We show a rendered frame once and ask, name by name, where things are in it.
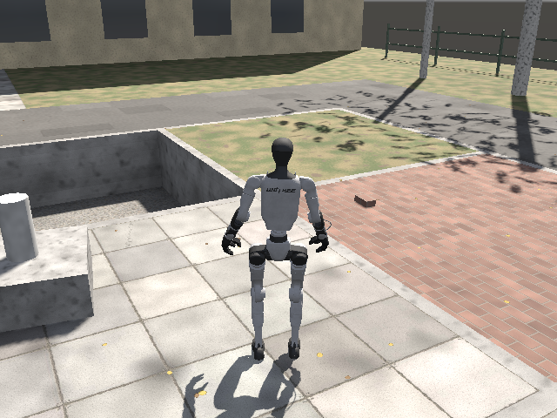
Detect robot left upper arm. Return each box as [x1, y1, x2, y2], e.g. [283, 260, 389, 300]
[236, 174, 264, 222]

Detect robot right hand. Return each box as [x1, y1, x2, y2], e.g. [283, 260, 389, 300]
[309, 236, 329, 253]

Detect right robot thigh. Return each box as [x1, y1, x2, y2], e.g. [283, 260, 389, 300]
[289, 243, 308, 303]

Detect robot right shin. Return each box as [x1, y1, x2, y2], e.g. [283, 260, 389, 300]
[290, 288, 303, 347]

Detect right robot forearm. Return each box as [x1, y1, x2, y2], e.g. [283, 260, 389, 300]
[312, 210, 327, 239]

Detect robot left hand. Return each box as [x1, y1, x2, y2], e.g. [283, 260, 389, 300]
[221, 236, 241, 255]

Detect left robot forearm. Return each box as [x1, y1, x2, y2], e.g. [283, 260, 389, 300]
[225, 208, 244, 240]

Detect robot right upper arm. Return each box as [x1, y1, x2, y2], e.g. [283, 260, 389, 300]
[299, 176, 321, 223]

